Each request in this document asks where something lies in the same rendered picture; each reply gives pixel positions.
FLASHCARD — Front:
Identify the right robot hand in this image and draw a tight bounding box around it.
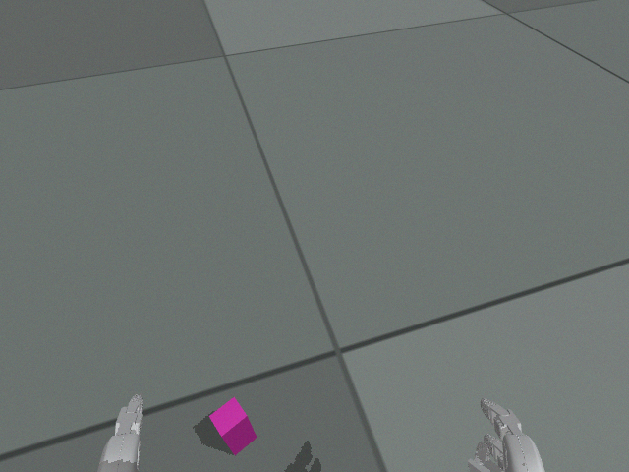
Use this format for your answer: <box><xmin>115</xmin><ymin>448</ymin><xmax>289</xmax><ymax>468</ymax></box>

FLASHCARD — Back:
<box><xmin>468</xmin><ymin>398</ymin><xmax>545</xmax><ymax>472</ymax></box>

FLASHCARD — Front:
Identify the carton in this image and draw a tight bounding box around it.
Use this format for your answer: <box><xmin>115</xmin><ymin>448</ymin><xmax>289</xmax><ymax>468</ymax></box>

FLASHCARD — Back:
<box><xmin>209</xmin><ymin>397</ymin><xmax>257</xmax><ymax>455</ymax></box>

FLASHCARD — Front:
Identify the left robot hand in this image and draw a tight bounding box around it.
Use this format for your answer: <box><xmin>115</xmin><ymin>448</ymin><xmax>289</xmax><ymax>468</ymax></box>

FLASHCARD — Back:
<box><xmin>97</xmin><ymin>394</ymin><xmax>143</xmax><ymax>472</ymax></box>

